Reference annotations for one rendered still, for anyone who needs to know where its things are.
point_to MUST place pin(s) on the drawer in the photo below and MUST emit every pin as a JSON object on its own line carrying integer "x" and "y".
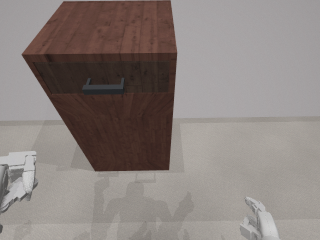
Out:
{"x": 69, "y": 77}

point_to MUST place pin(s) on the robot right hand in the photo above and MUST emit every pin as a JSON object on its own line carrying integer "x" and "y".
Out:
{"x": 261, "y": 226}

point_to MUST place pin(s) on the cabinet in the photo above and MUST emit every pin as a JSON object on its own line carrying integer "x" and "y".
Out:
{"x": 116, "y": 132}

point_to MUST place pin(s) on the robot left hand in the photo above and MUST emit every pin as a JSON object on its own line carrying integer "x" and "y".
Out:
{"x": 18, "y": 168}

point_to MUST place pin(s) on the handle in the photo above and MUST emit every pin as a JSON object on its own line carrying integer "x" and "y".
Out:
{"x": 103, "y": 89}

